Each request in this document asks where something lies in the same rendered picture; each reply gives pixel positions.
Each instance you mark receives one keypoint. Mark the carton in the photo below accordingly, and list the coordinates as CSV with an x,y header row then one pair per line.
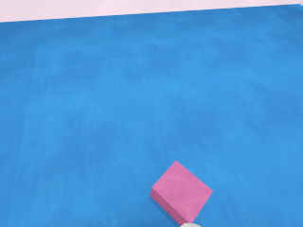
x,y
181,194

